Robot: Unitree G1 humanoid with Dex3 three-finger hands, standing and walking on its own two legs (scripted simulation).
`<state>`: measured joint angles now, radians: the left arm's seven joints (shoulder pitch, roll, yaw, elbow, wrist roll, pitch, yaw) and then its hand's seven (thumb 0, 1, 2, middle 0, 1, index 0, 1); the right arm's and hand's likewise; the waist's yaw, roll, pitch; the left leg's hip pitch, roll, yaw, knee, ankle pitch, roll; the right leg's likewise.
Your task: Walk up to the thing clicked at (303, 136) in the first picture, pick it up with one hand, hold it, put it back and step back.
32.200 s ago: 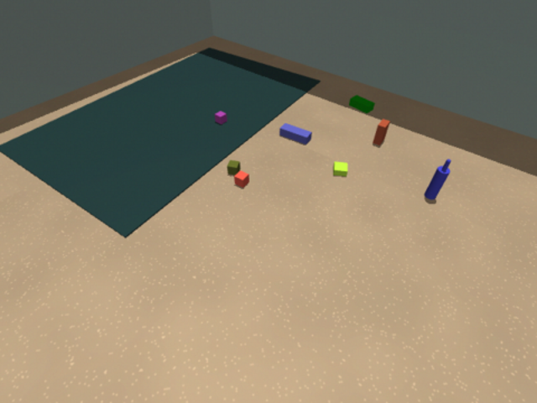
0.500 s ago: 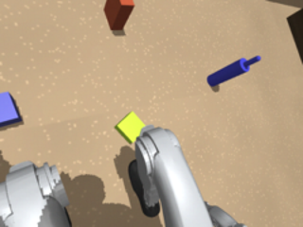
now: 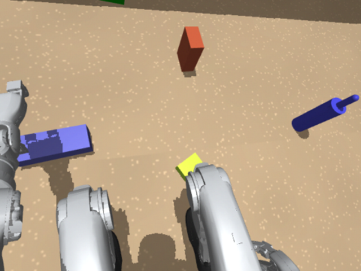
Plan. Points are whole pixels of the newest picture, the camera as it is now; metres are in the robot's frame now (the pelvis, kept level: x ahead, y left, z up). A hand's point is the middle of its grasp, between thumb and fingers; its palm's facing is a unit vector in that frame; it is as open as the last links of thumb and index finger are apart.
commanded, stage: withdraw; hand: left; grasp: from above
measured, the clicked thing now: (53, 145) +0.47 +0.29 -0.31
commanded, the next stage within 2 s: home in 0.56 s
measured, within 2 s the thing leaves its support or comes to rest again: rests again in 1.08 s
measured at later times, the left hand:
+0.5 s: hand (33, 142) +0.44 +0.29 -0.17, palm faces -0.44 -0.06 -0.90, open 13.9 cm
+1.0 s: hand (4, 133) +0.43 +0.31 -0.08, palm faces -0.36 -0.30 -0.89, open 11.0 cm
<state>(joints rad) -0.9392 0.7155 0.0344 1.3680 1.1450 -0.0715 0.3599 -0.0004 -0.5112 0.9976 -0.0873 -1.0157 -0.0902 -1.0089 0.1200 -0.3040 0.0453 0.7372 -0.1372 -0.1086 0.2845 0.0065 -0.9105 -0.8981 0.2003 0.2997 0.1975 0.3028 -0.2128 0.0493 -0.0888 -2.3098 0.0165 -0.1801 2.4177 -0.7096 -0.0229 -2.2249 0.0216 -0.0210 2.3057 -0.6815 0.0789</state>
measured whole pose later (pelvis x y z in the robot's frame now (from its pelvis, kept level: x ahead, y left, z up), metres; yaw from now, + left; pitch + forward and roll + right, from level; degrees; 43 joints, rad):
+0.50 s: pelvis -0.01 -0.01 -0.01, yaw +2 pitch +32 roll -8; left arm -0.96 0.78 0.08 1.44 1.31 -0.30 0.40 0.00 -0.50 1.00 -0.09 -1.02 -0.10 -1.01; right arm 0.17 -0.31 0.08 0.71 -0.16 -0.03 0.14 0.01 -0.91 -0.89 0.20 0.30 0.20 0.30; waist -0.26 -0.03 -0.01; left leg -2.33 -0.01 -0.19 2.41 -0.64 -0.05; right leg -2.25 0.01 -0.03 2.32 -0.63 0.06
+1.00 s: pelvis +0.00 +0.00 +0.04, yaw +3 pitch +36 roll -8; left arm -0.73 0.62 0.12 1.00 0.95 -0.11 0.13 0.00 0.19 0.85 -0.21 -0.51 -0.21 -0.50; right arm 0.22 -0.28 0.00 0.67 -0.06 0.01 0.15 0.01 -0.90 -0.89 0.20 0.30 0.20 0.30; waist -0.16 0.07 -0.14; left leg -2.20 0.00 -0.14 2.27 -0.69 -0.02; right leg -2.12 -0.02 -0.01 2.18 -0.69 0.08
